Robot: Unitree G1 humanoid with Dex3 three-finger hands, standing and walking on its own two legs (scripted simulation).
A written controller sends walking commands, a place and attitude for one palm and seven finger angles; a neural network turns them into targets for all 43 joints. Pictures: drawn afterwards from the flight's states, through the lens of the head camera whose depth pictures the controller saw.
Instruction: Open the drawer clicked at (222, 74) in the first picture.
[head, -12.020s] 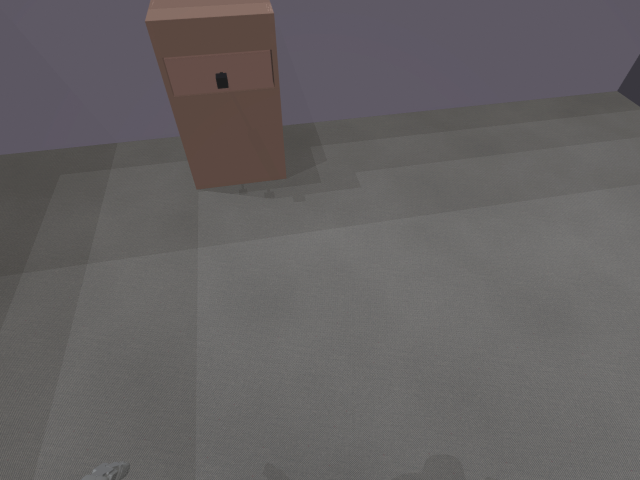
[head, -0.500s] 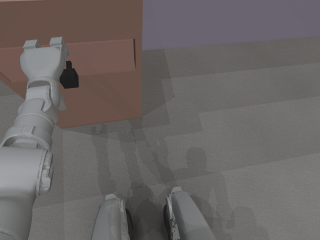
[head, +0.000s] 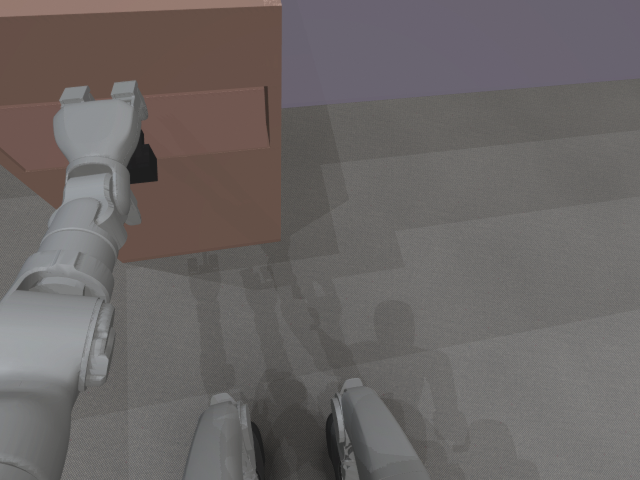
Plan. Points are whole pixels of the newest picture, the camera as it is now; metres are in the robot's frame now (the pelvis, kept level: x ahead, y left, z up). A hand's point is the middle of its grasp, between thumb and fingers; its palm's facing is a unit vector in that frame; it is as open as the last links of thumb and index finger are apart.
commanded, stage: move the hooked fingers above the handle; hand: left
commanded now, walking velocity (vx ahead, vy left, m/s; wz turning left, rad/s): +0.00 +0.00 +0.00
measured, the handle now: (139, 153) +0.59 +0.20 -0.09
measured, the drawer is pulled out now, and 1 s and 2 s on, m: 0.00 0.00 0.00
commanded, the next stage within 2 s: lower the fingers behind the handle in 0.56 s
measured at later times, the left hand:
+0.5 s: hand (122, 154) +0.54 +0.19 -0.02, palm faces -0.06 -0.03 -1.00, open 13.9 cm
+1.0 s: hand (123, 165) +0.54 +0.20 -0.05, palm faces -0.05 -0.03 -1.00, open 13.9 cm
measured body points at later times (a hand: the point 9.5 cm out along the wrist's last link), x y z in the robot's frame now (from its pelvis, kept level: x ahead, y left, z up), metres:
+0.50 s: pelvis +0.00 -0.01 +0.00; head +0.17 +0.00 +0.42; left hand +0.53 +0.19 +0.03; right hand -0.01 -0.27 -0.12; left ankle +0.03 +0.10 -0.61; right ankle +0.02 -0.12 -0.61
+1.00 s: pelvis +0.00 +0.00 -0.02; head +0.18 +0.02 +0.39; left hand +0.53 +0.20 +0.00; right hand -0.01 -0.27 -0.13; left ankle +0.03 +0.10 -0.61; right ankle +0.02 -0.12 -0.61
